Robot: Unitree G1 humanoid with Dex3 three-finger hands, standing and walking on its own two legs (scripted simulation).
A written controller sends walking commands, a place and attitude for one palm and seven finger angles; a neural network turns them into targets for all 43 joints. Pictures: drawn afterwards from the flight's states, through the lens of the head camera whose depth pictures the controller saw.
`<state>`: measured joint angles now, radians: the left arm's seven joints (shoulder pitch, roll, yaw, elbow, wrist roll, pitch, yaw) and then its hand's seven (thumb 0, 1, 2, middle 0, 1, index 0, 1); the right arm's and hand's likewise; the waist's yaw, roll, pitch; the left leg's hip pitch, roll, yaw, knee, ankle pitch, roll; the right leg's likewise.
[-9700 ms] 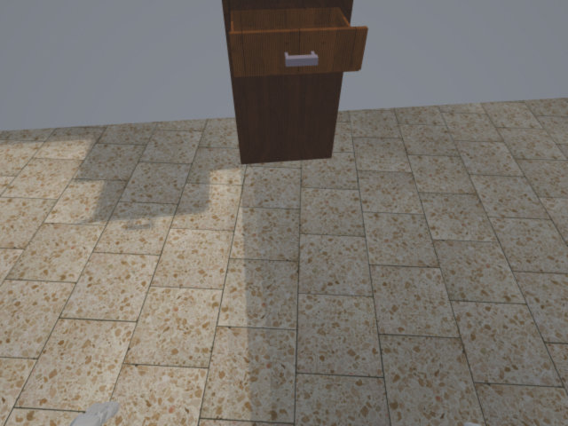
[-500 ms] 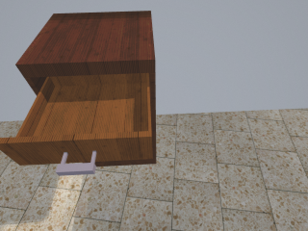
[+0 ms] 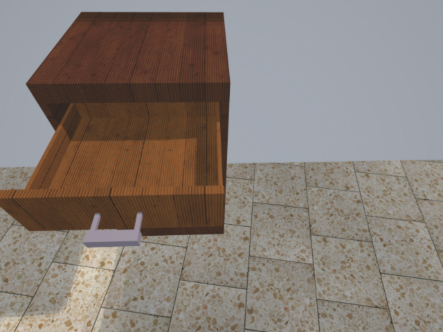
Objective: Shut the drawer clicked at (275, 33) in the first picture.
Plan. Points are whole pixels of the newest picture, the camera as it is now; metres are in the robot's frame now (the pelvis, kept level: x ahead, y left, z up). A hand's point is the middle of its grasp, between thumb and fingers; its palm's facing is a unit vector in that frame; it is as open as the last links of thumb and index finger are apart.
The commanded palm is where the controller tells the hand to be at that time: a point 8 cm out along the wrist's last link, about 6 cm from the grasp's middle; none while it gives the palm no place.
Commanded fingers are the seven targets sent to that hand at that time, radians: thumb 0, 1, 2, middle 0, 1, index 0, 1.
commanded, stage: come to a stop and stand still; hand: left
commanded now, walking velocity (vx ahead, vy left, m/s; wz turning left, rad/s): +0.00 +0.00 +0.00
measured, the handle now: (115, 228) +0.32 +0.24 -0.04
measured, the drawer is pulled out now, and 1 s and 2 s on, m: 0.29 0.29 0.29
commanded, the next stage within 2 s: look again from close up in 0.44 s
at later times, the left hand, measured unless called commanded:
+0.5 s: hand out of the picture -0.01 +0.19 -0.17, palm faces +0.00 -0.98 -0.21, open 7.4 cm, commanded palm none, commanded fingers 0.00 0.90 0.90 -0.20 -0.30 -0.20 -0.30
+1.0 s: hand out of the picture +0.00 +0.17 -0.17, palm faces +0.01 -0.98 -0.19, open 7.4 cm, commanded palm none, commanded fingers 0.00 0.90 0.90 -0.20 -0.30 -0.20 -0.30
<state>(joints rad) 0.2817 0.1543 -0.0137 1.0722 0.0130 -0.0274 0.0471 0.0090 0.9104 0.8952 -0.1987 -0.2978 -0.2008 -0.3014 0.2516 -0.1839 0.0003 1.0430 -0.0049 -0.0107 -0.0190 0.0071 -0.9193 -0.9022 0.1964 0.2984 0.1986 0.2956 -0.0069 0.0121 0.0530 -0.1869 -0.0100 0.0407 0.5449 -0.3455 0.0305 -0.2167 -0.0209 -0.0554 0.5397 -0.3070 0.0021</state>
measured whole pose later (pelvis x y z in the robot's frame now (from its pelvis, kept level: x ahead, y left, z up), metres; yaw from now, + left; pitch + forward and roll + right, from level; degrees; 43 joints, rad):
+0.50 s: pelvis +0.00 +0.02 +0.01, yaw -1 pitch -1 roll +0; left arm 0.31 0.15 -0.02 1.08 0.01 0.00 0.03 0.01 0.91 0.90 -0.20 -0.30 -0.20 -0.30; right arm 0.32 -0.16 0.03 1.10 0.00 -0.02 -0.02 0.00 -0.91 -0.90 0.20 0.30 0.20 0.30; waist 0.00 0.02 0.04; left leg -0.14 -0.05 0.07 0.44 -0.29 0.07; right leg -0.20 -0.06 -0.03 0.48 -0.27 0.04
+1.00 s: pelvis +0.00 +0.01 +0.01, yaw -1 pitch -2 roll +0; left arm 0.30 0.14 -0.02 1.11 0.01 -0.01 0.04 0.01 0.91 0.90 -0.20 -0.30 -0.20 -0.30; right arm 0.28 -0.15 0.02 1.13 0.00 -0.03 -0.03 0.00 -0.91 -0.90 0.20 0.30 0.20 0.30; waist 0.01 0.01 0.04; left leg -0.11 -0.04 0.06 0.42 -0.29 0.05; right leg -0.16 -0.05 -0.03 0.46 -0.27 0.02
